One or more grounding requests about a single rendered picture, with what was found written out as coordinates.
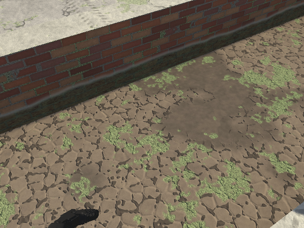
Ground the robot left hand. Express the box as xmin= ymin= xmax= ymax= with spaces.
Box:
xmin=48 ymin=209 xmax=99 ymax=228

